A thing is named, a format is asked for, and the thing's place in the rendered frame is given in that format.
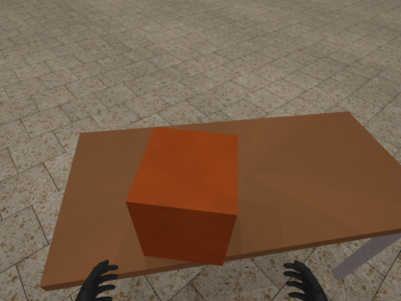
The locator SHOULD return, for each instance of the table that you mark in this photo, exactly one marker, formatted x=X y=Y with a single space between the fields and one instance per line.
x=302 y=181

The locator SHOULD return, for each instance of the left robot hand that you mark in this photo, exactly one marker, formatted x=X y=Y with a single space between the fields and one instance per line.
x=91 y=288

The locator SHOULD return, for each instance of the carton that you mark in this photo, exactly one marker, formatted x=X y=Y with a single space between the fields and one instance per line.
x=183 y=200

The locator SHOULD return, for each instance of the right robot hand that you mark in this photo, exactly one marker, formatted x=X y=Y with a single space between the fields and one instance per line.
x=311 y=287

